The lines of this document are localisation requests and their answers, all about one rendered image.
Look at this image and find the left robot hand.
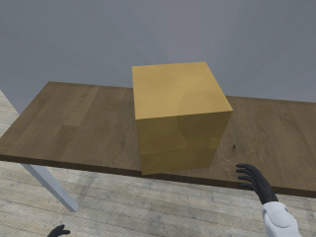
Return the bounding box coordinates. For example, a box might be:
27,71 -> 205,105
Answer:
47,224 -> 71,237

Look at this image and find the carton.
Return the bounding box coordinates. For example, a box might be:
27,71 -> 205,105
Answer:
131,61 -> 233,176

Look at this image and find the right robot hand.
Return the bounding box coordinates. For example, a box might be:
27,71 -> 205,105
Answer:
236,163 -> 278,204

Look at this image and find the table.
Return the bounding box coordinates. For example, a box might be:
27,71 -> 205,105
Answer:
0,81 -> 316,237

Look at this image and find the right robot forearm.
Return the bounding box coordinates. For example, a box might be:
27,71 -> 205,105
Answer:
262,201 -> 302,237

